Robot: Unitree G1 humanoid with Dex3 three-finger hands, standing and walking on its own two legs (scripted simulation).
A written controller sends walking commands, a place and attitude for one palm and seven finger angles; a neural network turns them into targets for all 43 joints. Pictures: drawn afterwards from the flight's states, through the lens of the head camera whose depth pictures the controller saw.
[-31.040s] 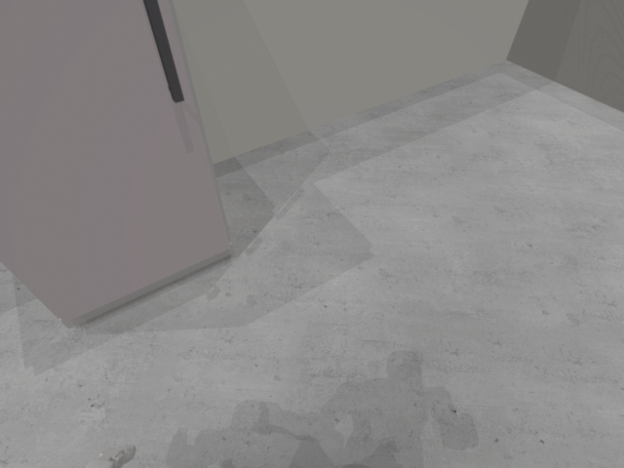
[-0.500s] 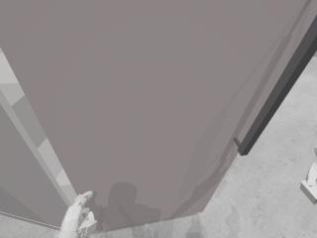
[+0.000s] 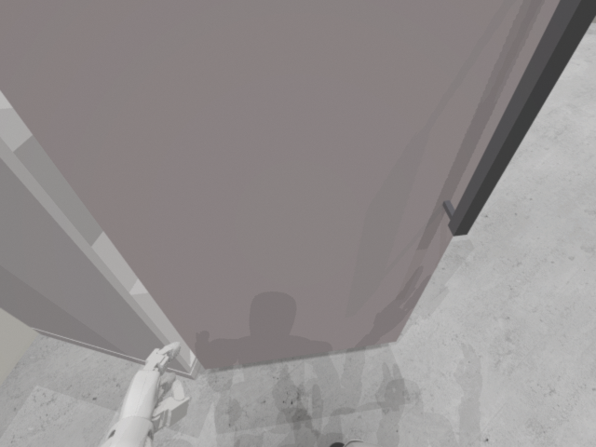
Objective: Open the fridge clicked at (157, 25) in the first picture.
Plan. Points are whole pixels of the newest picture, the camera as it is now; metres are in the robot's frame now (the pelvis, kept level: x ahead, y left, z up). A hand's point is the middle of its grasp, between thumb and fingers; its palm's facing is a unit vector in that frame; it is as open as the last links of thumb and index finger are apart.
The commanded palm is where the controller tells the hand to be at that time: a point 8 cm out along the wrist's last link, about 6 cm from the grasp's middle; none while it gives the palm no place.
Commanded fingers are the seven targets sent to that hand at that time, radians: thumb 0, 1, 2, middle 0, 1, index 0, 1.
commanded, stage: step back with the hand held close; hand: right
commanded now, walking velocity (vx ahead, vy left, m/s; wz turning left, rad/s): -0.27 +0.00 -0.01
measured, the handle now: (509, 105) +0.47 -0.24 +0.22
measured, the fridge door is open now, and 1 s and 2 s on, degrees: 67 67 67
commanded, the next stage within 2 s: stop stepping back and stand still in 0.70 s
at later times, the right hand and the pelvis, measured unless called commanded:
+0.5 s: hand out of the picture +0.14 -0.28 +0.19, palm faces +0.43 +0.79 -0.43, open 7.4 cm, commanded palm +0.07 -0.31 +0.18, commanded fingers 0.00 -0.90 -0.90 0.20 0.30 0.20 0.30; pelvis -0.07 -0.01 +0.01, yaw -1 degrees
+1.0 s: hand out of the picture +0.02 -0.28 +0.17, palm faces +0.36 +0.84 -0.41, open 7.4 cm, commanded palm +0.00 -0.31 +0.18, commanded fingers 0.00 -0.90 -0.90 0.20 0.30 0.20 0.30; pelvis -0.16 -0.03 +0.00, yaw +5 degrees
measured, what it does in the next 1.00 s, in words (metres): walks backwards: left foot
